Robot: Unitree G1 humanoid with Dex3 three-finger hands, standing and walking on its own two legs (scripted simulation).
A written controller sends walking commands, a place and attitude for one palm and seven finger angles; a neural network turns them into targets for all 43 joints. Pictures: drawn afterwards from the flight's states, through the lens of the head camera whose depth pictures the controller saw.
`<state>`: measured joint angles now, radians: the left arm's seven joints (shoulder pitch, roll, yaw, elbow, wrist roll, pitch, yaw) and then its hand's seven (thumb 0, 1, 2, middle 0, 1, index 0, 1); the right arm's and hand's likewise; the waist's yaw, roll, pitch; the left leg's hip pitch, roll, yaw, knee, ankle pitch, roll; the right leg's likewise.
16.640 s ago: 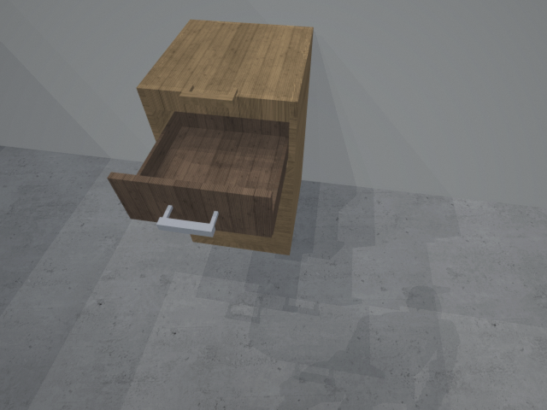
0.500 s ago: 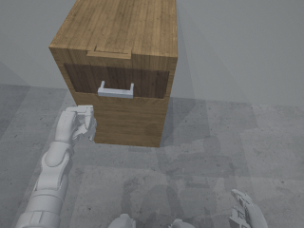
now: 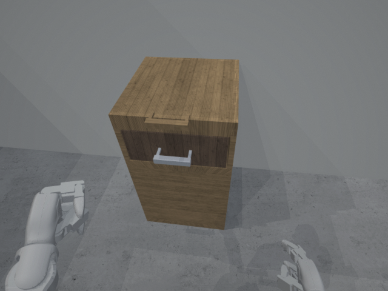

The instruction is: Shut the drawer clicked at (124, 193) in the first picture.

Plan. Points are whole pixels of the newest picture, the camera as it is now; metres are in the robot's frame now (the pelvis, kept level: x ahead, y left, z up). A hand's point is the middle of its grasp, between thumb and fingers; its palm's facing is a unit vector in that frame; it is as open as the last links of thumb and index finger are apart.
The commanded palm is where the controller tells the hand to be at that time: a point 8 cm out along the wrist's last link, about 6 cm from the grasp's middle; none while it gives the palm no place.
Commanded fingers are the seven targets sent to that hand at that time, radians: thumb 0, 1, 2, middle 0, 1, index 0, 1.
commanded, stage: draw the hand back to the body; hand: left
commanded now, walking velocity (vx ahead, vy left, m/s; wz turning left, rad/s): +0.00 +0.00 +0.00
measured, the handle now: (173, 156) +0.60 +0.14 -0.16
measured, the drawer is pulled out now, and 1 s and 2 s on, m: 0.00 0.00 0.00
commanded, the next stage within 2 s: step back with the hand held close in 0.34 s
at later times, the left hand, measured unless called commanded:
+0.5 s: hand (60, 231) +0.16 +0.21 +0.16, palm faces +0.38 -0.84 -0.39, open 3.2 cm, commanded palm +0.12 +0.26 +0.18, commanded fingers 0.00 0.90 0.90 -1.40 -1.60 -1.40 -1.60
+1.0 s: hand (28, 250) +0.13 +0.24 +0.17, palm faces +0.33 -0.79 -0.51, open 3.2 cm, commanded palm +0.08 +0.28 +0.18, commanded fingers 0.00 0.90 0.90 -1.40 -1.60 -1.40 -1.60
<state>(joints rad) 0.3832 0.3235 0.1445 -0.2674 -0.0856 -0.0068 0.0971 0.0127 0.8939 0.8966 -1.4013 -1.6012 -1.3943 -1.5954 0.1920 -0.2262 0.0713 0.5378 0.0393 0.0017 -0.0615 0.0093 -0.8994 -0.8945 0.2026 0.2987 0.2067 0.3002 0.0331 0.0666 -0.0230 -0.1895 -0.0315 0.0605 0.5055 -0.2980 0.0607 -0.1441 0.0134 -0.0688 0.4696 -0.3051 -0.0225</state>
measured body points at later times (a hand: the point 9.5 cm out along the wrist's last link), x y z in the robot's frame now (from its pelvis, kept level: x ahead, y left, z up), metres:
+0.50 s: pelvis -0.01 -0.02 +0.00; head -0.04 -0.05 +0.45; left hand +0.14 +0.25 +0.18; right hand +0.18 -0.24 -0.08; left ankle -0.01 +0.07 -0.74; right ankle -0.03 -0.10 -0.74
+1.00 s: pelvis -0.05 +0.00 +0.00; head -0.04 -0.01 +0.45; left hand +0.11 +0.28 +0.20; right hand +0.13 -0.24 -0.08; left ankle -0.01 +0.07 -0.74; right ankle -0.03 -0.10 -0.74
